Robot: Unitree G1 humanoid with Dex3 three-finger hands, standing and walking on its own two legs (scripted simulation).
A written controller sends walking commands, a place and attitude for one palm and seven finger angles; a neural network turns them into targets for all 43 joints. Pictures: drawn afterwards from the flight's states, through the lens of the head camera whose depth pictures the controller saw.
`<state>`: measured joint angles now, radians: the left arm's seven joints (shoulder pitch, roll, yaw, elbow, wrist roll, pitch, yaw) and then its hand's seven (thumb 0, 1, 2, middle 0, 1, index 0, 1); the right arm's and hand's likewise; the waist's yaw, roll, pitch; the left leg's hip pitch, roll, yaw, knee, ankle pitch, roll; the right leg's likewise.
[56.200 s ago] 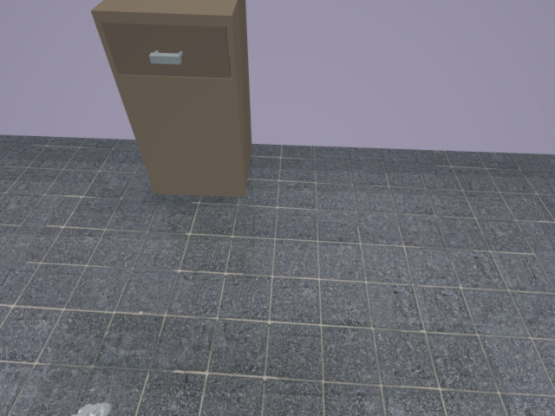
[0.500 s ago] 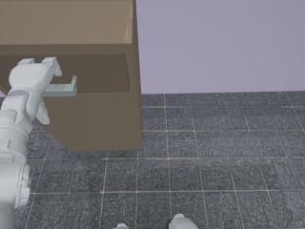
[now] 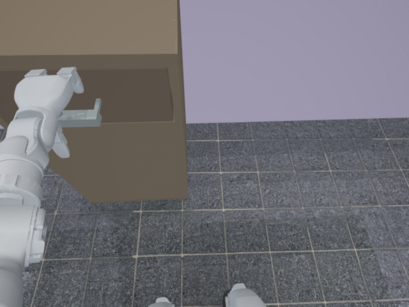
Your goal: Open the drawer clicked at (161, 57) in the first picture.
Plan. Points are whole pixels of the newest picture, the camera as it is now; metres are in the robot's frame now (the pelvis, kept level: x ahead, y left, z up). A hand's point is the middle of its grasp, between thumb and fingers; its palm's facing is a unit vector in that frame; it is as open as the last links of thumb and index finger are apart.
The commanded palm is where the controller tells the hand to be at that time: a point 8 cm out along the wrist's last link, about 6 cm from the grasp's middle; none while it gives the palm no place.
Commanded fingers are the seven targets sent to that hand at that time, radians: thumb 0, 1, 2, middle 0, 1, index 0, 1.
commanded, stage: re-aim the fingers above the handle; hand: left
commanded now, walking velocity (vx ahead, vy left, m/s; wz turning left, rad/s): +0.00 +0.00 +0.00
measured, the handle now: (77, 110) +0.54 +0.26 +0.00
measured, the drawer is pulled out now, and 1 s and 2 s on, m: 0.00 0.00 0.00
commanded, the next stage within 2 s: lower the fingers behind the handle in 0.96 s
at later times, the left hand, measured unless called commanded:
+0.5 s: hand (54, 118) +0.48 +0.27 +0.05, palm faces -0.08 +0.00 -1.00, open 13.8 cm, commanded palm +0.47 +0.26 +0.11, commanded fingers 0.00 -0.50 0.30 -0.30 -1.20 -0.30 -1.20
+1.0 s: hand (59, 118) +0.48 +0.26 +0.05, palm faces -0.12 +0.00 -0.99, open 13.8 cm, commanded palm +0.47 +0.25 +0.11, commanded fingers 0.00 -0.50 0.30 -0.30 -1.20 -0.30 -1.20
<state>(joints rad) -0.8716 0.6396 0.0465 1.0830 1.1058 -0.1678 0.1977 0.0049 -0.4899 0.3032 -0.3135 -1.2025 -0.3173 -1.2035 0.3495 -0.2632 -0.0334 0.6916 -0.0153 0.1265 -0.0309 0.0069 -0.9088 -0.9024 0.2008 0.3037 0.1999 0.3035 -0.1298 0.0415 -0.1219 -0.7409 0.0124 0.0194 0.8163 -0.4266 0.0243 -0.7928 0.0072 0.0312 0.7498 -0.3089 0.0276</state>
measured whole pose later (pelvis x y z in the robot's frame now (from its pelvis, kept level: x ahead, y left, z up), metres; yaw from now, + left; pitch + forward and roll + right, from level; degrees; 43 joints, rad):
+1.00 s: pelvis +0.00 -0.01 +0.00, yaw +1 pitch +19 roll -1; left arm -0.83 0.63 0.03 1.04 1.09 -0.18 0.18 0.00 -0.49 0.30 -0.31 -1.20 -0.32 -1.20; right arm 0.35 -0.27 -0.05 0.70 -0.01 0.13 -0.04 0.01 -0.91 -0.90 0.20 0.30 0.20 0.30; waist -0.11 0.05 -0.12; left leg -0.71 0.02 0.01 0.79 -0.42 0.01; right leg -0.76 0.01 0.02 0.73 -0.31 0.02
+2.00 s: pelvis -0.01 -0.01 -0.02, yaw +1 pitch +24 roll -2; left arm -0.85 0.61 0.03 1.08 1.12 -0.20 0.30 0.00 -0.49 0.30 -0.30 -1.23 -0.33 -1.22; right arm 0.34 -0.27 -0.05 0.72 -0.04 0.11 -0.03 0.01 -0.91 -0.90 0.20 0.30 0.20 0.30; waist -0.12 0.04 -0.15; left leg -0.90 0.01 0.00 0.96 -0.47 0.02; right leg -0.95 0.01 0.01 0.89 -0.36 0.02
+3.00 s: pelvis -0.03 -0.01 -0.03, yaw +1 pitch +24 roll -2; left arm -0.92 0.66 0.02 1.09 1.10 -0.15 0.21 0.00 -0.49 0.30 -0.28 -1.21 -0.30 -1.22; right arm 0.35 -0.27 -0.02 0.69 -0.02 0.08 -0.05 0.01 -0.91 -0.90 0.20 0.30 0.20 0.30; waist -0.15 0.05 -0.13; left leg -0.96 0.01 -0.01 1.00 -0.46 0.02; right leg -1.01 0.01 0.01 0.92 -0.34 0.02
